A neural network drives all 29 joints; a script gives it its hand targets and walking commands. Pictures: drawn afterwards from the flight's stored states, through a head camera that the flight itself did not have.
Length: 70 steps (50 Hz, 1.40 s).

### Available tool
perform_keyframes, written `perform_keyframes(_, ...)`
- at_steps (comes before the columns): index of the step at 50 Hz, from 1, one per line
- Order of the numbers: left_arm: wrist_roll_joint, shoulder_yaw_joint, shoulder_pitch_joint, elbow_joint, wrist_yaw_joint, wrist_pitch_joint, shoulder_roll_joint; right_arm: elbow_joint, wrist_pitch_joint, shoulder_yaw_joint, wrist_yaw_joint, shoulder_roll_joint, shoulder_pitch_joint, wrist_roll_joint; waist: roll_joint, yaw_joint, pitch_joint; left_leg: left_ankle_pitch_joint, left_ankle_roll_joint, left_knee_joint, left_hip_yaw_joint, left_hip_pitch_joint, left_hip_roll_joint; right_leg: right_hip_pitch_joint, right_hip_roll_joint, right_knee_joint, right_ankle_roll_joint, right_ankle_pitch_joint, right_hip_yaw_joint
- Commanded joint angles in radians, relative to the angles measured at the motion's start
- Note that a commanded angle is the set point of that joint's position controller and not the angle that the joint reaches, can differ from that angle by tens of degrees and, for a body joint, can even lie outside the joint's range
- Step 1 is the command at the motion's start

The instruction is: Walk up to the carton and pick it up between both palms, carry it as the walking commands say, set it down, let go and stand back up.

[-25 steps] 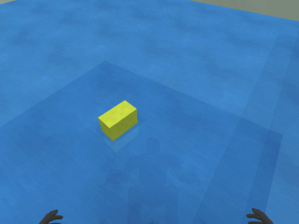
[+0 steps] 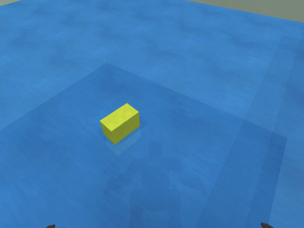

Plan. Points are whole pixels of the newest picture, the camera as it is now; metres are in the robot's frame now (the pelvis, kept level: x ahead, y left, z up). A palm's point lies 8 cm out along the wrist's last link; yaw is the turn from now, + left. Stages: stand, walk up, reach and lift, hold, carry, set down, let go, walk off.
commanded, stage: walk up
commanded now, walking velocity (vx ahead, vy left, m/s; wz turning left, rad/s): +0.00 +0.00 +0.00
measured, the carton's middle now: (121, 123) +1.03 +0.27 -0.69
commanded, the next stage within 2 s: none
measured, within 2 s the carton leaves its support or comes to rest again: neither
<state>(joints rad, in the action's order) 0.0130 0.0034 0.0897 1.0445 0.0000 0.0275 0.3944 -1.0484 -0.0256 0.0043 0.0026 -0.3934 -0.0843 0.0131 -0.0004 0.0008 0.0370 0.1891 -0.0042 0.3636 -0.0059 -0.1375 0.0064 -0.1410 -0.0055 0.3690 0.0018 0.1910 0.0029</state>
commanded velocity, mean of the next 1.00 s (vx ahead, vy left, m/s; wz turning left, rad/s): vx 0.43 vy -0.04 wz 0.09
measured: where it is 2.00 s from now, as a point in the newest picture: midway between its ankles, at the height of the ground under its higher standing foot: (134, 187)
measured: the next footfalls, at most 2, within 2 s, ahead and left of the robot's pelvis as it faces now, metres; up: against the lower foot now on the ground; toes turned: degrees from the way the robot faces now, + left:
left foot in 0.56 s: +0.17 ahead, +0.21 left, +0.00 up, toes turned +12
right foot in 1.04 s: +0.50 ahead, -0.05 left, +0.00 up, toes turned -1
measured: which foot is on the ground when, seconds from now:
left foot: down 0.00-0.26, up 0.28-0.54, down 0.56-1.00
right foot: down 0.00-0.56, up 0.58-1.00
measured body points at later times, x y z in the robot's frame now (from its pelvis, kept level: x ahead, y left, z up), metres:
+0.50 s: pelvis +0.06 +0.04 +0.00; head +0.08 +0.04 +0.45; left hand +0.00 +0.32 -0.14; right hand +0.23 -0.20 -0.13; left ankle +0.11 +0.20 -0.72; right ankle +0.01 -0.12 -0.75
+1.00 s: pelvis +0.30 +0.06 -0.01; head +0.33 +0.07 +0.44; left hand +0.46 +0.31 -0.13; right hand +0.24 -0.19 -0.15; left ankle +0.14 +0.20 -0.75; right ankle +0.45 -0.05 -0.73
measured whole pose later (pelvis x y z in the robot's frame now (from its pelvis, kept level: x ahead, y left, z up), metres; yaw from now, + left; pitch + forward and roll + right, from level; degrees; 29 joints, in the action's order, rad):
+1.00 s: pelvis +0.30 +0.06 -0.01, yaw +7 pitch +1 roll +0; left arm 0.03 -0.04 0.02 0.90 0.07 0.02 0.22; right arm -1.04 -0.07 0.05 0.01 -0.22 -0.47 0.03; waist 0.00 -0.10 0.04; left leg 0.36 -0.07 0.27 -0.08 0.10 0.09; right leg -0.50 -0.09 0.57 0.03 0.12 0.12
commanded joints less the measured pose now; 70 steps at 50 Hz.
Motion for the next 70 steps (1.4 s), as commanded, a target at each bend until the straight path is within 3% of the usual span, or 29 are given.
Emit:
perform_keyframes(1,-0.001,-0.03,-0.043,-0.04,-0.005,0.009,0.173,0.04,-0.009,0.031,-0.005,-0.171,0.044,-0.001,0.0,0.0,-0.051,-0.074,0.033,-0.067,0.099,0.006,0.115,-0.003,-0.116,-0.07,-0.032,-0.076,-0.099)
perform_keyframes(9,-0.001,-0.031,-0.042,-0.033,-0.006,0.007,0.174,0.033,-0.007,0.031,-0.006,-0.173,0.042,-0.001,0.001,0.0,-0.053,-0.088,0.032,-0.071,0.097,0.013,0.117,0.004,-0.118,-0.074,-0.031,-0.091,-0.099)
perform_keyframes(10,0.047,-0.08,-0.099,-0.132,0.046,-0.069,0.119,-0.012,0.066,0.083,-0.047,-0.175,-0.226,0.001,0.052,-0.074,-0.022,0.493,0.107,-0.11,0.43,0.046,0.3,-0.237,-0.043,0.217,0.003,0.411,0.001)
perform_keyframes(11,0.023,-0.059,-0.017,-0.115,0.027,-0.052,0.041,0.05,0.071,0.074,0.009,-0.162,-0.042,-0.006,-0.252,0.001,0.003,0.635,0.133,-0.134,0.298,-0.144,0.214,-0.154,-0.086,0.187,-0.002,0.363,0.004)
perform_keyframes(12,0.011,-0.06,0.124,-0.093,0.021,-0.043,0.06,0.151,0.072,0.065,0.035,-0.12,0.12,-0.008,-0.173,0.099,0.028,0.55,0.092,-0.057,0.218,-0.416,0.135,0.102,-0.101,0.081,-0.013,0.287,-0.017)
perform_keyframes(13,0.011,-0.089,0.3,-0.035,0.002,-0.031,0.121,0.2,0.064,0.053,0.048,-0.052,0.214,-0.002,0.041,0.189,0.017,0.419,0.035,0.171,0.073,-0.652,0.013,0.331,-0.211,-0.098,-0.046,0.369,-0.163)
perform_keyframes(14,0.021,-0.112,0.373,-0.026,-0.019,-0.011,0.205,0.244,0.049,0.04,0.047,0.019,0.236,0.018,0.25,0.205,0.028,0.257,0.014,0.496,0.032,-0.78,0.01,0.338,-0.471,-0.258,-0.121,0.577,-0.501)
perform_keyframes(15,0.02,-0.1,0.31,-0.045,-0.024,-0.001,0.19,0.223,0.04,0.046,0.043,-0.002,0.174,0.042,0.123,0.144,0.039,0.193,0.001,0.618,0.083,-0.74,0.075,0.206,-0.486,-0.275,-0.147,0.605,-0.515)
perform_keyframes(18,0.019,-0.093,0.135,-0.112,-0.014,0.035,0.116,0.173,0.015,0.07,0.068,-0.023,-0.02,0.023,0.105,0.008,0.001,0.085,-0.021,0.679,0.076,-0.558,0.091,0.074,-0.355,-0.271,-0.112,0.461,-0.272)
perform_keyframes(21,0.024,-0.091,0.176,-0.113,0.003,0.046,0.073,0.197,0.019,0.053,0.083,0.022,0.032,0.011,0.163,0.029,0.07,0.054,-0.034,0.448,0.002,-0.408,0.083,-0.031,-0.292,-0.279,-0.092,0.299,-0.083)
perform_keyframes(25,0.031,-0.095,0.251,-0.09,0.02,0.044,0.085,0.206,0.006,0.04,0.08,0.06,0.073,0.01,0.207,0.06,0.077,0.103,-0.013,0.229,-0.103,-0.242,0.044,-0.061,-0.277,-0.237,-0.102,0.254,-0.023)
perform_keyframes(27,0.023,-0.08,0.26,-0.056,0.023,0.032,0.044,0.161,-0.007,0.042,0.064,0.055,-0.057,0.013,0.188,-0.022,0.003,0.05,-0.012,0.165,-0.134,0.018,0.031,-0.159,-0.198,-0.058,-0.084,0.261,0.055)
perform_keyframes(28,0.027,-0.07,0.274,-0.056,0.025,0.028,0.001,0.1,-0.019,0.066,0.044,-0.009,-0.231,0.018,0.024,-0.095,-0.078,0.088,-0.008,0.15,-0.11,0.246,0.043,-0.274,-0.131,0.191,-0.071,0.215,0.091)
perform_keyframes(29,0.034,-0.06,0.251,-0.086,0.023,0.037,-0.066,0.063,-0.032,0.094,0.024,-0.119,-0.414,0.038,-0.254,-0.174,-0.123,0.308,0.025,0.017,0.207,0.366,0.284,-0.473,-0.055,0.544,-0.037,0.337,0.132)
perform_keyframes(30,0.048,-0.066,0.216,-0.144,0.017,0.036,-0.064,0.063,-0.034,0.114,0.007,-0.231,-0.489,0.027,-0.331,-0.179,-0.147,0.568,0.13,-0.221,0.699,0.294,0.53,-0.603,-0.03,0.791,-0.019,0.413,0.015)
perform_keyframes(31,0.056,-0.071,0.175,-0.159,0.015,0.03,-0.02,0.079,-0.033,0.102,0.011,-0.18,-0.395,0.019,-0.22,-0.126,-0.076,0.646,0.163,-0.233,0.687,0.215,0.508,-0.648,-0.117,0.863,-0.021,0.288,-0.076)
perform_keyframes(33,0.039,-0.059,0.18,-0.134,0.026,0.031,-0.046,0.114,-0.04,0.081,0.016,-0.039,-0.223,0.016,-0.139,-0.041,0.031,0.39,0.146,-0.21,0.435,0.085,0.376,-0.617,-0.169,0.791,-0.003,0.113,-0.053)
perform_keyframes(36,0.027,-0.06,0.232,-0.099,0.046,0.008,-0.079,0.112,-0.063,0.067,0.019,0.036,-0.208,0.012,-0.153,0.005,0.015,0.003,0.121,-0.2,0.176,0.006,0.285,-0.461,-0.164,0.696,0.038,0.007,0.006)
perform_keyframes(43,0.009,-0.049,-0.029,-0.169,0.075,-0.011,-0.134,0.064,-0.07,0.066,0.009,0.031,-0.329,0.012,-0.159,-0.055,0.1,-0.064,0.11,-0.25,0.028,0.047,0.268,-0.438,-0.114,0.347,0.043,-0.132,0.08)
perform_keyframes(47,0.013,-0.055,-0.109,-0.197,0.073,-0.005,-0.125,0.053,-0.059,0.077,0.003,0.007,-0.355,0.014,-0.174,-0.062,0.111,-0.155,0.101,-0.224,0.036,0.085,0.289,-0.39,-0.101,0.24,0.027,-0.079,0.101)
perform_keyframes(49,0.016,-0.06,-0.078,-0.188,0.065,0.003,-0.112,0.052,-0.052,0.084,-0.004,-0.013,-0.342,0.012,-0.167,-0.038,0.084,-0.267,0.087,-0.158,0.02,0.101,0.293,-0.313,-0.082,0.185,0.019,-0.044,0.11)
perform_keyframes(51,0.018,-0.083,0.145,-0.115,0.044,0.025,-0.062,0.023,-0.037,0.081,-0.008,0.015,-0.362,0.003,-0.087,0.06,-0.079,-0.324,0.053,0.188,-0.108,0.018,0.174,0.046,-0.049,0.1,0.003,-0.053,0.148)
perform_keyframes(52,0.032,-0.113,0.291,-0.087,0.03,0.034,0.032,0.041,-0.04,0.067,-0.009,0.07,-0.399,0.004,0.068,0.112,-0.187,-0.102,0.026,0.449,-0.112,-0.176,0.116,0.27,-0.201,0.115,-0.032,-0.084,-0.025)
perform_keyframes(53,0.026,-0.133,0.398,-0.081,0.013,0.033,0.14,0.085,-0.045,0.049,-0.015,0.158,-0.431,-0.012,0.367,0.132,-0.292,0.375,-0.005,0.795,-0.077,-0.451,-0.013,0.406,-0.508,-0.02,-0.161,-0.168,-0.483)
perform_keyframes(54,0.009,-0.134,0.398,-0.07,0.01,0.032,0.108,0.091,-0.043,0.066,-0.02,0.105,-0.391,0.001,0.25,0.121,-0.303,0.385,0.008,0.916,0.04,-0.446,0.05,0.35,-0.507,-0.032,-0.183,-0.258,-0.493)
perform_keyframes(56,0.013,-0.103,0.236,-0.083,0.004,0.049,-0.02,0.081,-0.044,0.06,-0.018,0.118,-0.355,0.009,0.131,0.05,-0.153,0.243,0.003,0.881,0.048,-0.411,0.107,0.155,-0.411,-0.025,-0.186,-0.495,-0.284)
perform_keyframes(58,0.004,-0.092,0.2,-0.088,-0.009,0.048,-0.054,0.056,-0.001,0.069,-0.005,0.114,-0.375,0.017,0.068,0.008,-0.113,0.17,-0.019,0.86,0.044,-0.364,0.109,0.048,-0.38,-0.027,-0.135,-0.628,-0.208)
perform_keyframes(61,0.005,-0.085,0.204,-0.099,-0.012,0.051,-0.038,0.074,0.046,0.072,0.01,0.113,-0.334,0.016,0.142,-0.022,-0.1,0.103,-0.027,0.812,0.017,-0.362,0.083,-0.015,-0.34,-0.027,-0.113,-0.692,-0.097)
perform_keyframes(70,0.02,-0.085,0.284,-0.084,-0.006,0.032,-0.04,0.15,0.049,0.044,0.046,0.147,-0.049,0.009,0.238,0.035,0.029,-0.041,-0.041,0.338,-0.059,-0.283,0.071,-0.132,-0.271,-0.197,-0.099,0.052,0.002)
